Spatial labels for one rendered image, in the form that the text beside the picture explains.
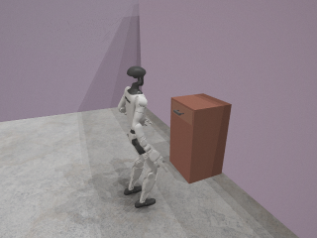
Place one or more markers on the handle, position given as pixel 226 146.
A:
pixel 178 113

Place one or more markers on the left robot upper arm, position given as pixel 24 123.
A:
pixel 122 104

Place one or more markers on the robot left shin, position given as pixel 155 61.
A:
pixel 135 174

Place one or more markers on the drawer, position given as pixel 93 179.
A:
pixel 188 114

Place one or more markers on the left robot hand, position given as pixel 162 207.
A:
pixel 148 120

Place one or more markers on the right robot hand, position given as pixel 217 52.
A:
pixel 154 155

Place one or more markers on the right robot forearm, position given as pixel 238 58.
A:
pixel 139 134

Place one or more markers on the right robot foot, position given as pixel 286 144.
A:
pixel 148 202

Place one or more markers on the right robot upper arm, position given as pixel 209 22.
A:
pixel 141 104

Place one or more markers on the cabinet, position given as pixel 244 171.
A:
pixel 197 151

